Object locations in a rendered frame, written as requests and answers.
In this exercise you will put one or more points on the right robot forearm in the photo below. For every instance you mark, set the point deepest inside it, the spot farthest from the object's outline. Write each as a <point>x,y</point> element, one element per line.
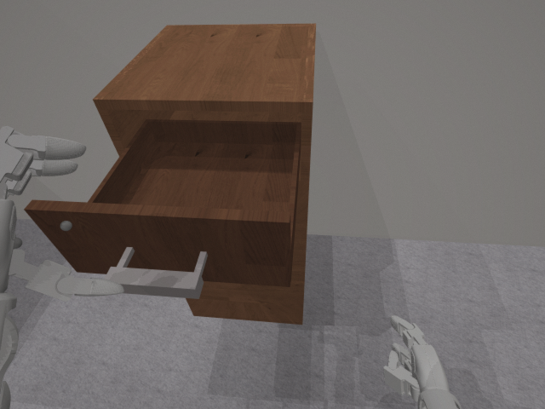
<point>437,399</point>

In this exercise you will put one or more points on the left robot hand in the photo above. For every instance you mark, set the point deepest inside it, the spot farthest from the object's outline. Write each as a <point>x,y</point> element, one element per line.
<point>21,157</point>

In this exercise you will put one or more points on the handle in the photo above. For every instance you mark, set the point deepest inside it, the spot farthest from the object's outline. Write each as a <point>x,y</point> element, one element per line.
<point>153,282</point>

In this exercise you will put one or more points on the right robot hand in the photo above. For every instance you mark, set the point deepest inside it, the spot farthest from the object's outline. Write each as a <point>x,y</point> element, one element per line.
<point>422,370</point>

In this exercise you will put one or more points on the drawer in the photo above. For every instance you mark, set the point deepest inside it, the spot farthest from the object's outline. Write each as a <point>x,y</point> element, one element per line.
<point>184,186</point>

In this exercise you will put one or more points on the cabinet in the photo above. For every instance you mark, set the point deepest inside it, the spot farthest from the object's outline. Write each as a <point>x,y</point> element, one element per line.
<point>250,72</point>

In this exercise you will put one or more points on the left robot forearm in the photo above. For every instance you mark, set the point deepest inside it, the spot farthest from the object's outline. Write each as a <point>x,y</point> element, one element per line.
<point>9,337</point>

